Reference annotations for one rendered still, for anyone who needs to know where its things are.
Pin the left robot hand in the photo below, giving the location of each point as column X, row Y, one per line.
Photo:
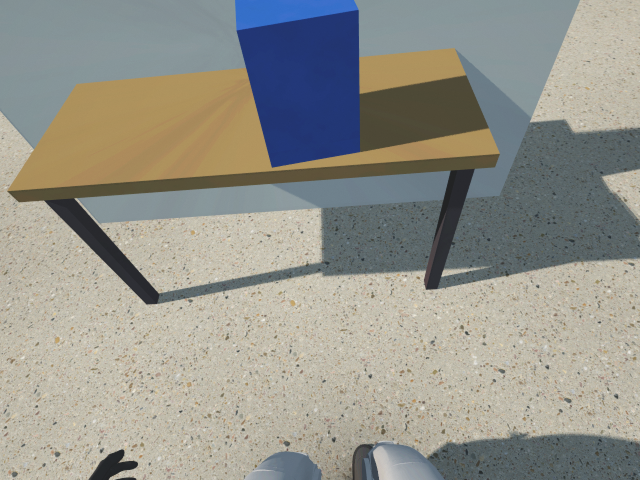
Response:
column 110, row 467

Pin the table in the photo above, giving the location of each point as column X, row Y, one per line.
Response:
column 418, row 113

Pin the robot thigh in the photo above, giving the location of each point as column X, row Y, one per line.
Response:
column 398, row 462
column 286, row 466

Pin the carton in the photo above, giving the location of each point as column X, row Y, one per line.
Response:
column 302, row 60

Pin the robot right thigh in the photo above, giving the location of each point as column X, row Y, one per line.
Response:
column 398, row 462

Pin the robot left thigh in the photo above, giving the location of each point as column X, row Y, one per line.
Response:
column 286, row 466

